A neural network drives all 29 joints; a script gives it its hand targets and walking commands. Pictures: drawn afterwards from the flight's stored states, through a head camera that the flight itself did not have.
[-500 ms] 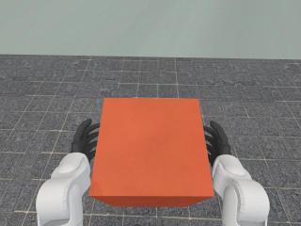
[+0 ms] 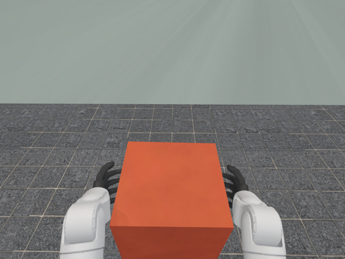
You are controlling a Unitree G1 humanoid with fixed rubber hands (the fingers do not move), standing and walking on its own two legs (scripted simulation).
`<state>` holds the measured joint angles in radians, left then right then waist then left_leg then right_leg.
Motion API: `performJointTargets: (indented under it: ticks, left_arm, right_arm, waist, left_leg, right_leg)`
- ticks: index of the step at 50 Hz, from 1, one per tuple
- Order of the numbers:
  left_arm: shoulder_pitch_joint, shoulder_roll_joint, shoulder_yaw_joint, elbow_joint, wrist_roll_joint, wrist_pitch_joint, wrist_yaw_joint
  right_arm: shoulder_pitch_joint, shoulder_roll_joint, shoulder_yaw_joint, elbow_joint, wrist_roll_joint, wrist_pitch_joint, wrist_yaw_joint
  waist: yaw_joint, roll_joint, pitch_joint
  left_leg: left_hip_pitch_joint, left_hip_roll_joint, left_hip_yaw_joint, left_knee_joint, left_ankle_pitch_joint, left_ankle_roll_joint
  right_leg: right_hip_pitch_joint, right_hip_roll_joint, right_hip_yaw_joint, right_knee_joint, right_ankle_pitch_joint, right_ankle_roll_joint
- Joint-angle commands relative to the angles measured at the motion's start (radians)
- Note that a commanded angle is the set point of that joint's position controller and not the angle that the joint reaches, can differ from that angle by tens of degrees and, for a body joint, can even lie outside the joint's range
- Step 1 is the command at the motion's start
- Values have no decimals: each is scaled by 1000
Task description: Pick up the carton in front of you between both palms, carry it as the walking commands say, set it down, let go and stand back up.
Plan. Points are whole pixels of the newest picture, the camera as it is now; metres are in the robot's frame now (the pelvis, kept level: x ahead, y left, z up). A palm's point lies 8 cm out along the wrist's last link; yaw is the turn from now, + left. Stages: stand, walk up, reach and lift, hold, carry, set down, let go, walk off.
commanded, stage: carry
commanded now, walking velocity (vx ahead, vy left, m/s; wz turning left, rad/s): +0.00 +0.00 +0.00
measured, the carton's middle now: (170, 207) +0.27 +0.00 +0.01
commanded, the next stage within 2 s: none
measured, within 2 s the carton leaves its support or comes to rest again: neither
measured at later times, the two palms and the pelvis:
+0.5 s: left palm (109, 203) +0.27 +0.15 +0.03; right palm (235, 206) +0.26 -0.15 +0.03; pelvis -0.03 +0.00 +0.00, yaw -1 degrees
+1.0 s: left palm (98, 203) +0.26 +0.17 +0.04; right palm (228, 204) +0.25 -0.13 +0.04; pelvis -0.04 +0.02 +0.00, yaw -1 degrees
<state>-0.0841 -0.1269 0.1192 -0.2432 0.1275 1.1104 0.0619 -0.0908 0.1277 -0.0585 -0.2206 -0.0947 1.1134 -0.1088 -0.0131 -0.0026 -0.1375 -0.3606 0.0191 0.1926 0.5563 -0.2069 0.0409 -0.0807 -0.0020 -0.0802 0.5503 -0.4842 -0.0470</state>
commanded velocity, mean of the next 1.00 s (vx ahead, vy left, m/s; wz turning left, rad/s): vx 0.00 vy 0.00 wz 0.00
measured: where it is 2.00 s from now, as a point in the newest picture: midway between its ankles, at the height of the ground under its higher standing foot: outside the picture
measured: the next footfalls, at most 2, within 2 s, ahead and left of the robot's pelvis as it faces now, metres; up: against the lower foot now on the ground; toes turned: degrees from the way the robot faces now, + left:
none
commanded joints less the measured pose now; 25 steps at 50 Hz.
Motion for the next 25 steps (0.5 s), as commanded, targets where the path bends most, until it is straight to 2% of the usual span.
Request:
performJointTargets:
  ticks: [1,2,3,4,5,6,7,8,9,10,11,12,13,14,15,16,17,18,19,20,21,22,23,24,25]
  left_arm:
    - [-461,-629,-500,3,-191,-113,-140]
    - [-490,-654,-505,-12,-216,-132,-140]
    - [-496,-663,-538,-4,-217,-139,-144]
    - [-527,-653,-530,-11,-220,-151,-145]
    - [-540,-648,-512,31,-200,-162,-146]
    - [-500,-666,-534,74,-195,-174,-149]
    - [-505,-650,-495,106,-154,-187,-152]
    - [-502,-666,-502,107,-152,-208,-163]
    - [-514,-654,-492,181,-122,-221,-170]
    - [-516,-647,-451,175,-113,-257,-172]
    - [-522,-615,-416,261,-77,-271,-175]
    - [-515,-665,-419,251,-81,-299,-182]
    - [-512,-638,-370,287,-61,-321,-185]
    - [-565,-667,-401,247,-78,-353,-195]
    - [-606,-719,-443,241,-121,-374,-210]
    - [-586,-722,-394,349,-74,-391,-218]
    - [-599,-706,-374,356,-87,-418,-224]
    - [-666,-729,-398,352,-103,-445,-238]
    - [-622,-738,-343,432,-64,-463,-243]
    - [-619,-754,-350,449,-58,-481,-252]
    - [-658,-769,-398,428,-87,-505,-258]
    - [-688,-747,-382,417,-67,-514,-258]
    - [-630,-781,-416,425,-88,-512,-260]
    - [-677,-826,-477,345,-119,-516,-260]
    - [-652,-823,-474,397,-108,-490,-267]
  right_arm:
    - [-502,794,549,23,219,-105,147]
    - [-514,780,558,-29,225,-131,151]
    - [-498,795,542,19,204,-141,149]
    - [-465,773,512,42,188,-151,158]
    - [-489,763,490,61,167,-160,163]
    - [-481,757,504,68,171,-175,170]
    - [-461,745,433,153,137,-181,178]
    - [-440,759,434,182,130,-205,187]
    - [-494,783,428,205,125,-233,194]
    - [-449,775,424,298,96,-241,203]
    - [-532,772,416,240,112,-278,208]
    - [-518,790,415,269,105,-293,213]
    - [-530,732,351,301,63,-320,208]
    - [-525,780,363,313,63,-346,217]
    - [-567,816,416,250,102,-377,224]
    - [-636,807,386,338,77,-392,234]
    - [-568,812,372,402,75,-412,247]
    - [-602,820,371,360,67,-442,250]
    - [-651,845,385,384,68,-464,257]
    - [-655,828,369,389,59,-484,261]
    - [-674,852,385,409,87,-507,268]
    - [-623,851,362,453,38,-513,272]
    - [-634,886,432,407,95,-519,280]
    - [-663,893,457,319,116,-524,282]
    - [-707,923,495,322,141,-513,291]
  waist:
    - [10,-95,-31]
    - [3,-83,-140]
    - [6,-37,-154]
    - [2,-13,-173]
    - [17,7,-160]
    - [2,-10,-118]
    - [12,-33,-116]
    - [12,-7,-149]
    - [8,13,-139]
    - [14,-51,-109]
    - [11,27,-109]
    - [9,-16,-118]
    - [13,-37,-119]
    - [10,7,-147]
    - [15,8,-163]
    - [7,-28,-112]
    - [12,-94,-119]
    - [10,-56,-148]
    - [9,-47,-167]
    - [7,-7,-175]
    - [13,30,-213]
    - [12,24,-200]
    - [14,36,-243]
    - [10,51,-236]
    - [6,-20,-178]
  left_leg:
    - [118,109,-105,-15,188,4]
    - [177,97,-94,5,195,7]
    - [211,104,-99,35,372,4]
    - [241,113,-96,32,409,11]
    - [238,121,-97,39,355,14]
    - [212,116,-75,18,279,3]
    - [228,118,-91,1,324,-4]
    - [221,118,-88,6,345,13]
    - [225,112,-95,-3,304,8]
    - [180,123,-94,3,256,-2]
    - [205,117,-81,-9,245,-9]
    - [186,123,-108,-22,238,6]
    - [171,126,-86,-26,234,8]
    - [217,123,-92,0,275,9]
    - [207,131,-97,-5,303,7]
    - [163,132,-100,-5,217,7]
    - [177,134,-101,-26,179,5]
    - [190,144,-110,-27,254,-5]
    - [218,137,-110,-34,287,14]
    - [246,150,-126,-41,328,17]
    - [291,166,-146,-35,319,24]
    - [237,164,-157,-43,315,40]
    - [261,168,-168,-24,348,48]
    - [256,176,-172,-33,335,37]
    - [208,159,-142,-58,336,23]
  right_leg:
    - [-83,-193,107,-117,957,76]
    - [-35,-195,89,-78,934,56]
    - [-14,-180,84,-70,935,52]
    - [-48,-173,77,-41,929,53]
    - [-64,-170,89,-95,770,63]
    - [-92,-175,95,-91,793,67]
    - [-92,-149,72,-90,724,52]
    - [-77,-154,50,-54,756,50]
    - [-86,-157,77,-81,739,57]
    - [-73,-159,68,-105,761,62]
    - [-99,-160,95,-115,728,38]
    - [-81,-160,87,-116,606,35]
    - [-85,-155,81,-123,648,52]
    - [-84,-167,105,-122,733,45]
    - [-51,-170,74,-104,723,51]
    - [-67,-170,83,-144,673,49]
    - [-92,-166,87,-133,637,42]
    - [-70,-157,71,-123,582,26]
    - [-99,-140,63,-104,469,9]
    - [-128,-121,56,-108,412,-6]
    - [-127,-108,86,-103,382,-7]
    - [-114,-109,79,-112,376,9]
    - [-83,-108,93,-95,403,2]
    - [-85,-112,95,-89,434,-1]
    - [-118,-137,82,-85,419,7]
